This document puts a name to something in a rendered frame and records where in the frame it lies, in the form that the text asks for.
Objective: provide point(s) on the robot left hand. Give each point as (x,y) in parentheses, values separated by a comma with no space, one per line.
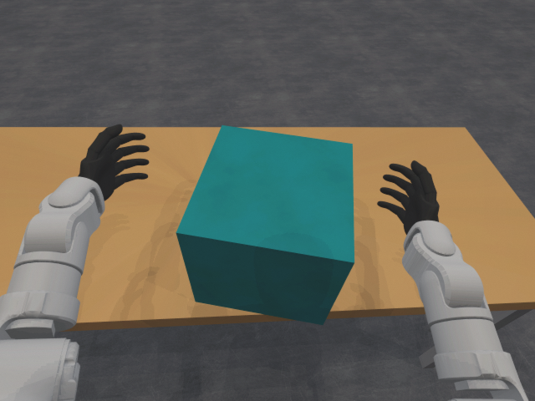
(100,163)

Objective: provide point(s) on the left robot forearm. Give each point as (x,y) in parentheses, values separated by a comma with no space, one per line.
(42,295)

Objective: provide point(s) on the carton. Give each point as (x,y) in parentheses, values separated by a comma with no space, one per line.
(269,227)

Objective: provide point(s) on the right robot forearm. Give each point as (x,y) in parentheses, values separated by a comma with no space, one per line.
(468,350)

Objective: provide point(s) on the left robot upper arm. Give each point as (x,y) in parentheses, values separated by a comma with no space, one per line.
(43,369)

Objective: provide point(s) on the table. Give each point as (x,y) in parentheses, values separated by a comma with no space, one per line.
(134,273)

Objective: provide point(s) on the robot right hand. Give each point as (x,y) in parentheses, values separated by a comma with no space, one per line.
(421,205)

